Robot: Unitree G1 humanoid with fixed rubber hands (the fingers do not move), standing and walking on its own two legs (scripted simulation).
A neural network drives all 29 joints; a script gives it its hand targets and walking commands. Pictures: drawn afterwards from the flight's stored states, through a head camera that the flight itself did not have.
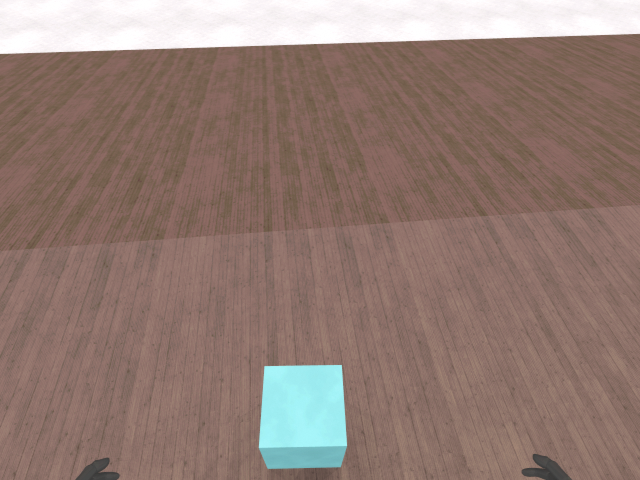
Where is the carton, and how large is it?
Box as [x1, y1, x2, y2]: [259, 365, 346, 468]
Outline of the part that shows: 341,365 264,366 259,449 268,468 340,466 346,447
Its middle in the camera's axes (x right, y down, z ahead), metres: -0.04 +0.49 +1.07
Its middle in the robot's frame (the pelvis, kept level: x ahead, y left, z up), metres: +0.38 +0.04 -0.66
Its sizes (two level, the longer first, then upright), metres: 0.210 0.200 0.250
